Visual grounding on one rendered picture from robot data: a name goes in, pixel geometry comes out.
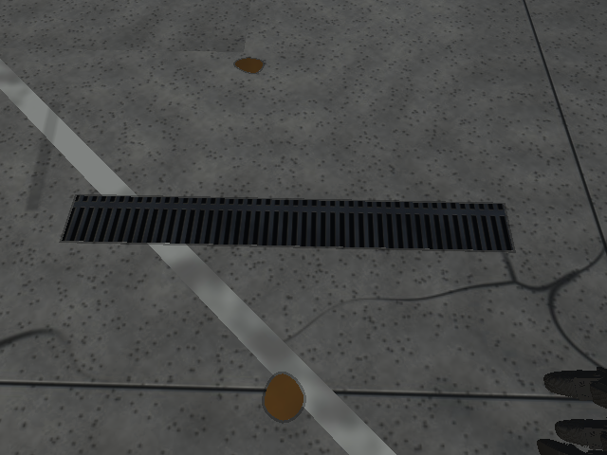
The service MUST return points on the robot right hand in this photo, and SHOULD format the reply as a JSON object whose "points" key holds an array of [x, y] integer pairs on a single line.
{"points": [[582, 385]]}

